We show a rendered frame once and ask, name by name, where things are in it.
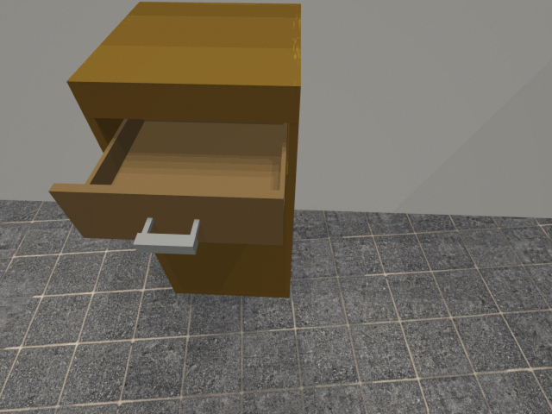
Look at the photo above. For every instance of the handle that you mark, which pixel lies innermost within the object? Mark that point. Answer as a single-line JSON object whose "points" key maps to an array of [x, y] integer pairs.
{"points": [[166, 243]]}

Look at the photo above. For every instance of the cabinet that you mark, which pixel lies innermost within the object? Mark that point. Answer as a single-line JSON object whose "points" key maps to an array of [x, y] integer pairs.
{"points": [[227, 62]]}

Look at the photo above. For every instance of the drawer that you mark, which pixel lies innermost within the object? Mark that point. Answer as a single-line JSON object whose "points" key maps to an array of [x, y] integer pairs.
{"points": [[228, 175]]}

